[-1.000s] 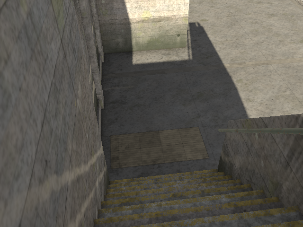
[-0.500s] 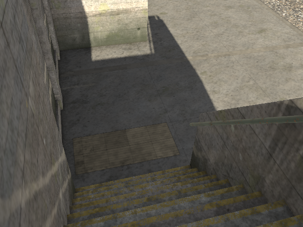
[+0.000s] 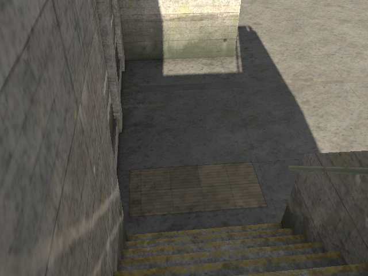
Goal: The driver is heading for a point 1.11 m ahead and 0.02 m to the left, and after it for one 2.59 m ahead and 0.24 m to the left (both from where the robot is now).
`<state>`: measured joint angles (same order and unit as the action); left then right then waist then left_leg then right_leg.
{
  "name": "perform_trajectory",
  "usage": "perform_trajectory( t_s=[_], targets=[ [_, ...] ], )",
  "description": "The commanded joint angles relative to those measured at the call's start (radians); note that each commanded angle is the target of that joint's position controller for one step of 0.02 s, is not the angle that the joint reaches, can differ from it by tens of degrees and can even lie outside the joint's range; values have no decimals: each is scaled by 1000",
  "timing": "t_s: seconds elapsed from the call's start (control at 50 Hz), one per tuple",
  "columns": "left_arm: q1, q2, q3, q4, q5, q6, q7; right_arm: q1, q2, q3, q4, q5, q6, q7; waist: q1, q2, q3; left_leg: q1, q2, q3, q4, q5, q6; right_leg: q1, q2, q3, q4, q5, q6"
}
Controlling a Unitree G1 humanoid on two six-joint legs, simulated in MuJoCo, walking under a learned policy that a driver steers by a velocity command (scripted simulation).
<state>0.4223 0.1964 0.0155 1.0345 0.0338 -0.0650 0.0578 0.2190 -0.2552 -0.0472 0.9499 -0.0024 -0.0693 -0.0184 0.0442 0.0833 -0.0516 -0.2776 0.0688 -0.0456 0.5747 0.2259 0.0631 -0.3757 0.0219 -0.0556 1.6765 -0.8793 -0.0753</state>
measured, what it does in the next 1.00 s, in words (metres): goes down: right foot 0.23 m lower, then left foot 0.23 m lower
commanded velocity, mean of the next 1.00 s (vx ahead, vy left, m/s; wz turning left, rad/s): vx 0.50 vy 0.00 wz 0.00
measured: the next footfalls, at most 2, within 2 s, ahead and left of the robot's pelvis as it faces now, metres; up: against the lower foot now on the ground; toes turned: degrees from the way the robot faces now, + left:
right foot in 0.46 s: +0.30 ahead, -0.03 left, -0.23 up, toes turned -1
left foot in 0.90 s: +0.48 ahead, +0.22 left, -0.46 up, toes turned +2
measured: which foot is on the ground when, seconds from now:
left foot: down 0.00-0.46, up 0.48-0.88, down 0.90-1.00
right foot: down 0.00-0.00, up 0.02-0.44, down 0.46-0.92, up 0.94-1.00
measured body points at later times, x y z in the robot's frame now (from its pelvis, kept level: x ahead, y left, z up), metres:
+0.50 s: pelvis +0.24 +0.04 -0.26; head +0.22 +0.05 +0.19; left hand +0.32 +0.27 -0.40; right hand +0.17 -0.18 -0.41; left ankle +0.09 +0.13 -0.69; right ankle +0.26 -0.03 -1.01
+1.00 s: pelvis +0.46 +0.14 -0.51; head +0.45 +0.16 -0.06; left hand +0.42 +0.38 -0.67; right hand +0.50 -0.12 -0.64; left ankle +0.44 +0.22 -1.25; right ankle +0.38 -0.02 -0.95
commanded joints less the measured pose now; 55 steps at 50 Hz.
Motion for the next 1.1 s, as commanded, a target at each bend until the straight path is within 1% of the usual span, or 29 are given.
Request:
perform_trajectory(
  t_s=[0.02, 0.04, 0.08, 0.1, 0.14, 0.22, 0.28, 0.34, 0.38, 0.42, 0.44, 0.46, 0.48, 0.52, 0.54, 0.6, 0.68, 0.76, 0.84, 0.88, 0.9, 0.92, 0.94, 0.96, 1.0, 1.02, 1.06, 1.08, 1.1],
  targets=[
    [66, 0, 14, -88, -10, 17, 5, 513, -216, -45, 171, -14, -25, 43, -55, 282, 211, 522, 196, -93, 147, 941, 4, -792, 128, 81, 525, -72, -78],
    [31, 24, 5, -73, 8, 21, 8, 542, -166, -42, 166, 25, -30, 58, -119, 233, 102, 605, 206, -123, 171, 813, 15, -915, 91, 95, 466, -12, -95],
    [-32, 13, -5, -37, 38, 54, 4, 485, -68, -7, 159, 21, 8, 48, -88, 86, 61, 392, 124, -171, 157, 190, 1, -951, 40, 94, 479, 188, -105],
    [-105, -32, -18, -111, 39, 31, 0, 482, -103, -2, 150, 16, -5, 25, -89, 149, 23, 289, 255, -336, 132, 43, 123, -966, 8, 240, 226, 465, -62],
    [-224, -14, -32, -157, 33, 54, -13, 262, 59, 67, 117, 29, -4, -14, 41, -7, 176, -268, 167, -256, 75, -81, 128, -663, -5, 153, -199, 845, 57],
    [-218, 18, -26, -75, 20, 62, -30, 353, -31, 65, 147, 101, -32, -52, 10, 11, 110, -187, 74, -236, 233, -204, 53, -499, -16, 72, -441, 1287, 60],
    [-282, 49, -24, -96, 36, 41, -56, 337, 12, 74, 135, 77, -18, -73, -37, -12, 182, -247, 0, -177, 320, -347, 57, -294, -6, 36, -786, 1451, 53],
    [-400, -2, -34, -148, -6, 12, -56, 379, 20, 64, 143, 27, -4, -57, -134, 8, 190, -260, -18, -137, 447, -342, 82, -83, 25, -19, -985, 1509, 65],
    [-316, 34, -30, -126, -13, 0, -50, 300, -16, 50, 127, -4, 1, -45, -104, 49, 158, -166, 19, -223, 557, -298, 152, -80, -37, 77, -1082, 1372, 42],
    [68, 102, 1, 0, -3, 4, -37, 211, -45, 36, 131, 12, -19, -18, 63, 4, 42, -273, 12, -118, 919, 140, 141, 320, -7, -12, -1150, 1251, 3],
    [96, 120, 14, 19, -34, 0, -55, 255, -46, 19, 133, -11, 0, -31, 59, -174, 174, -284, -70, -30, 1169, 102, 116, 336, -72, 57, -1635, 1132, -48],
    [205, 118, 27, 55, -68, 10, -56, 176, -76, -9, 119, -29, 14, -30, 139, -342, 153, -572, -176, 58, 1505, -731, 106, 622, -177, 134, -1641, 1407, -102],
    [215, 164, 11, 59, -34, 6, -73, 250, 12, 5, 41, -12, 2, -28, -5, -359, 47, -937, -175, 36, 1607, -1168, 70, 911, -324, 241, -1007, 2037, -136],
    [300, 179, 24, 91, -7, -1, -68, 294, 20, -2, 71, -18, -6, -45, 18, -124, -47, -1059, -136, -160, 1519, -1124, 85, 809, -420, 373, -989, 1530, -291],
    [256, 198, 42, 88, -14, -6, -47, 277, 34, -2, 63, -23, -7, -51, -18, -174, -75, -1095, -78, -178, 1487, -1046, 70, 712, -477, 516, -1045, 1131, -369],
    [43, 19, -45, 28, -7, -32, -39, 72, 79, -3, 17, -34, 37, -25, -123, 9, 142, -660, -78, -163, 794, -291, -90, -114, -312, 369, -1125, 797, -208],
    [-40, 80, -20, -3, -63, -51, -56, 88, 27, -20, 32, -31, 56, 2, -143, -214, 116, -368, -83, -98, 495, 251, -85, -293, -181, 239, -995, 562, -99],
    [4, 118, -21, -29, -40, -43, -39, -155, 8, -4, -27, -6, 30, 13, -15, -184, 177, -202, -79, 1, 162, 359, -86, -260, -146, 210, -894, 346, -111],
    [125, 91, -16, 9, -3, -10, -25, -111, -45, -13, -30, -3, 12, -2, 78, -198, 209, -164, -14, 38, -72, 331, -63, -76, -130, 184, -629, 565, -115],
    [4, 132, 8, 11, 28, 14, -14, 259, -107, -41, 80, 7, 26, -24, -88, -249, 82, 153, 61, 18, -139, 309, -19, -99, -147, 227, -349, 821, -109],
    [28, 121, 16, 25, 33, 39, -4, 394, -138, -52, 108, 15, 38, -27, -144, -166, 97, 291, 53, 75, -339, 210, -16, -126, -81, 177, -141, 909, -112],
    [79, 98, 38, 43, 28, 57, -14, 475, -147, -48, 108, -8, 34, -14, -173, -28, 112, 483, 187, -127, -429, 339, 31, -331, 66, 137, 279, 312, -96],
    [202, -1, 21, -8, -8, 51, -24, 463, -200, -38, 132, -31, 24, 9, -24, 178, 71, 771, 249, -65, 128, 937, -46, -753, 81, 101, 397, -80, -72],
    [200, -4, 5, -12, 13, 52, -16, 510, -147, -34, 159, 15, 21, 28, -60, 175, -2, 765, 254, -106, 192, 856, -22, -840, 35, 105, 406, -54, -70],
    [13, 36, 11, -17, 33, 69, -28, 496, -61, -8, 139, 29, 23, 30, -108, 104, 38, 468, 169, -139, 157, 252, -19, -900, 14, 86, 431, 121, -65],
    [-52, -25, -7, -82, 38, 53, -19, 555, -135, -22, 180, 34, 10, -1, -124, 244, 27, 379, 332, -390, 93, 57, 154, -969, -25, 203, 298, 276, -32],
    [-220, -30, -26, -145, 26, 72, -33, 367, 52, 59, 120, 14, 14, -38, -22, 18, 203, -128, 202, -241, 23, -184, 112, -759, -19, 170, -166, 733, 68],
    [-208, -37, -30, -105, 12, 94, -42, 255, 63, 76, 79, 21, 18, -39, 13, -5, 174, -304, 93, -132, -36, -204, 63, -512, 14, 46, -268, 835, 103],
    [-177, -70, -45, -118, 12, 94, -43, 237, -9, 74, 31, 55, -6, -53, 42, 73, 147, -395, 179, -219, -24, -12, 79, -338, 9, 66, -277, 1003, 124]
  ],
)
